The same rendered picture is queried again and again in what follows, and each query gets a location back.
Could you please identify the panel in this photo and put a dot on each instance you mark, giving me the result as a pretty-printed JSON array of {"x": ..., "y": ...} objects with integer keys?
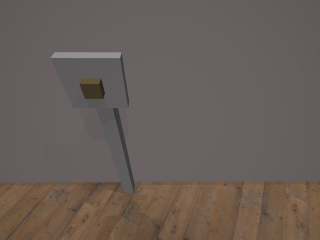
[{"x": 71, "y": 68}]

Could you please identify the button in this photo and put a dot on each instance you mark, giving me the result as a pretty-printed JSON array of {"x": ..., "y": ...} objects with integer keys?
[{"x": 92, "y": 88}]

